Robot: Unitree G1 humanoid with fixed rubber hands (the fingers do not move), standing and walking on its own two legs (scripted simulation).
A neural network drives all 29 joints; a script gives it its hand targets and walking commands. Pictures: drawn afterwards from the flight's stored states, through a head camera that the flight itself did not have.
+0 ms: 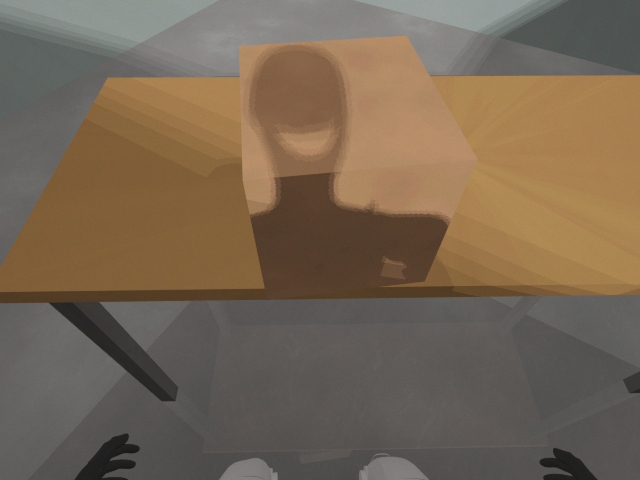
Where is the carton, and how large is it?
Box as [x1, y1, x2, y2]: [239, 36, 476, 299]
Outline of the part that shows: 406,36 239,46 243,184 267,299 424,281 476,161 476,157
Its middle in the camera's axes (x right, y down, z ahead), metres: +0.03 -0.10 +0.56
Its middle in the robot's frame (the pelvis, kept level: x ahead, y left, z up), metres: +0.50 +0.01 +0.08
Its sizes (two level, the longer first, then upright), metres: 0.263 0.236 0.239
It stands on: a table, 0.70 m high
